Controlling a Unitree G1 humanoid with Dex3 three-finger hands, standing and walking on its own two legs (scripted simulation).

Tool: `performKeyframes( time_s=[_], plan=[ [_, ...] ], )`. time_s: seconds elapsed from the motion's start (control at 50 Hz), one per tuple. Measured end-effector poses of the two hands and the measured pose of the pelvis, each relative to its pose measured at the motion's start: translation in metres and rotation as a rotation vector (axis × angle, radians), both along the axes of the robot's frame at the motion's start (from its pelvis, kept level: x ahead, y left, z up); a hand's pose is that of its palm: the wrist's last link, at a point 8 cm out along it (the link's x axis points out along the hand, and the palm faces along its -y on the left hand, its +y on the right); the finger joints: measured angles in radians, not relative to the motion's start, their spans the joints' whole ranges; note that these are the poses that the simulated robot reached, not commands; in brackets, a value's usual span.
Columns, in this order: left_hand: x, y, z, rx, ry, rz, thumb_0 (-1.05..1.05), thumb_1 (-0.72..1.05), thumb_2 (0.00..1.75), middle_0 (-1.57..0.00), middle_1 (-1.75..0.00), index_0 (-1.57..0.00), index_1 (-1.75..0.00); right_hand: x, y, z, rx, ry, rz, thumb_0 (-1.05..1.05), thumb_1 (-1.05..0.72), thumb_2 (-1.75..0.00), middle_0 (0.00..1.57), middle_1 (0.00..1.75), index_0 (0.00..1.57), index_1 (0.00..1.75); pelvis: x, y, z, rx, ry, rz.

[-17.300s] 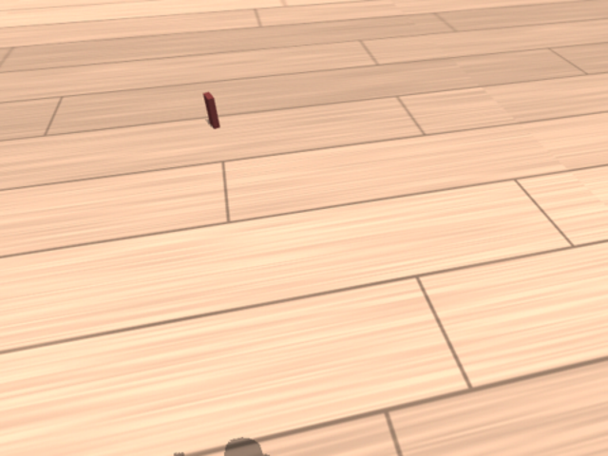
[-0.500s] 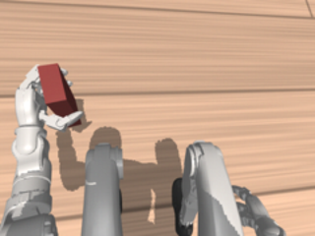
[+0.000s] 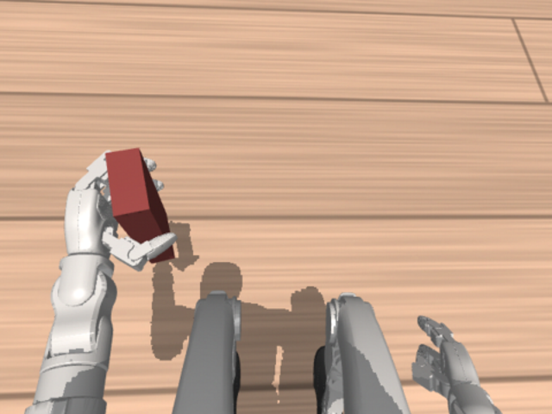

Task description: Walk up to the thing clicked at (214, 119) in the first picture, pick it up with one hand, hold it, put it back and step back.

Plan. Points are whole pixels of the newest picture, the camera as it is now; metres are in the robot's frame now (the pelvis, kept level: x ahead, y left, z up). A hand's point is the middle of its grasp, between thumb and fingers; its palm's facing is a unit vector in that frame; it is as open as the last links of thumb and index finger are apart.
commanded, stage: hold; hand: left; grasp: from the side
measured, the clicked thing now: (146, 214) +0.37 +0.21 +0.00
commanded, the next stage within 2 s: crouch in 1.82 s
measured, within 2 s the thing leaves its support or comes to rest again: neither
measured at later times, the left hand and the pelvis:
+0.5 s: hand (97, 150) +0.37 +0.20 +0.16, palm faces +0.15 -0.99 -0.04, open 11.4 cm; pelvis +0.03 +0.00 +0.13, yaw +2 degrees
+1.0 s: hand (78, 85) +0.39 +0.19 +0.22, palm faces +0.15 -0.99 -0.02, open 11.4 cm; pelvis +0.06 +0.00 +0.19, yaw +2 degrees
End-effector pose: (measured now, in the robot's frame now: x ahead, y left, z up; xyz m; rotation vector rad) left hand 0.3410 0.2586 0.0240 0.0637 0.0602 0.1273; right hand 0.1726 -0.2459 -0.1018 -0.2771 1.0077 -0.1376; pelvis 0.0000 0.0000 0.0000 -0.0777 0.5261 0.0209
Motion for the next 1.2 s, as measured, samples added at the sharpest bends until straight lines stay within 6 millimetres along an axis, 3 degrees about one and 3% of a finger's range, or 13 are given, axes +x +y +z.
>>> performKeyframes(
  time_s=[0.2,0.42,0.64,0.86,1.2],
  plan=[
    [0.001,-0.005,0.079,-0.006,-0.003,0.021,0.00,-0.61,1.19,-0.60,-1.05,-0.64,-1.03,0.008,0.004,0.074,0.006,-0.063,-0.010,0.00,-0.90,-0.89,0.20,0.30,0.20,0.30,0.016,0.000,0.068,0.011,-0.079,0.014],
    [0.003,-0.010,0.125,-0.020,0.012,0.004,0.00,-0.61,1.18,-0.61,-1.03,-0.65,-1.02,0.007,0.002,0.130,-0.009,-0.078,-0.016,0.01,-0.90,-0.89,0.20,0.30,0.20,0.30,0.029,0.003,0.117,0.019,-0.159,0.018],
    [0.009,-0.008,0.165,-0.022,-0.009,0.022,0.00,-0.61,1.14,-0.63,-1.01,-0.67,-0.99,0.005,0.013,0.157,0.020,-0.061,-0.001,0.01,-0.91,-0.89,0.20,0.30,0.20,0.30,0.039,0.003,0.150,0.029,-0.222,0.024],
    [0.014,-0.014,0.188,-0.042,-0.011,0.026,0.00,-0.61,1.14,-0.63,-1.01,-0.67,-0.99,0.007,0.014,0.181,0.025,-0.056,0.002,0.01,-0.91,-0.89,0.20,0.30,0.20,0.30,0.048,0.003,0.175,0.039,-0.266,0.021],
    [0.030,-0.020,0.211,-0.055,-0.020,0.022,0.00,-0.61,1.17,-0.62,-1.02,-0.66,-1.00,0.020,0.009,0.202,0.022,-0.042,0.000,0.01,-0.91,-0.89,0.20,0.30,0.20,0.30,0.066,0.000,0.197,0.047,-0.313,0.023]
  ],
)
